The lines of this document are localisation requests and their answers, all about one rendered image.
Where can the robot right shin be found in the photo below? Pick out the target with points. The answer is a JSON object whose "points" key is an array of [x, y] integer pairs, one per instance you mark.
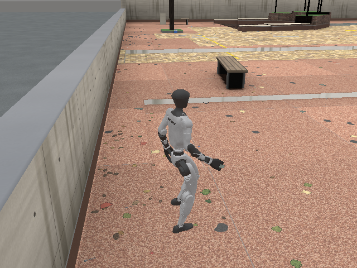
{"points": [[185, 209]]}

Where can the left robot hand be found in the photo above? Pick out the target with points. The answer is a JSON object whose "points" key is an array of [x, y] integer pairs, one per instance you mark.
{"points": [[167, 152]]}

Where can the right robot foot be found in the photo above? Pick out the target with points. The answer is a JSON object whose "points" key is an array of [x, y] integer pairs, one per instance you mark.
{"points": [[185, 227]]}

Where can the left robot upper arm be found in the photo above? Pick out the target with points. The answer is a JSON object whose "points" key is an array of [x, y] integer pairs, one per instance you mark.
{"points": [[162, 128]]}

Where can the right robot upper arm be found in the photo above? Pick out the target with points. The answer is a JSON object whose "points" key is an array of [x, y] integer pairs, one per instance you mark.
{"points": [[186, 125]]}

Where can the robot right forearm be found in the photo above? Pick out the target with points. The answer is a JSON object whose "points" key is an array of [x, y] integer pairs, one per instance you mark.
{"points": [[191, 148]]}

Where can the robot left forearm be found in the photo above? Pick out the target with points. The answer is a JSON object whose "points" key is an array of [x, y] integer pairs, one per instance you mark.
{"points": [[164, 141]]}

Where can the right robot hand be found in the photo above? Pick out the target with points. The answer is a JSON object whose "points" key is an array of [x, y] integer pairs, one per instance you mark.
{"points": [[216, 163]]}

